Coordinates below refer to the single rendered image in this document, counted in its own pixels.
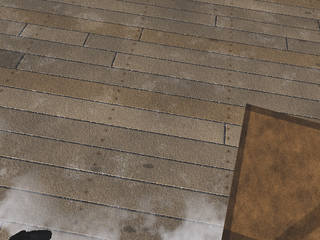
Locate left robot hand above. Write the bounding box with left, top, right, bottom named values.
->
left=9, top=230, right=52, bottom=240

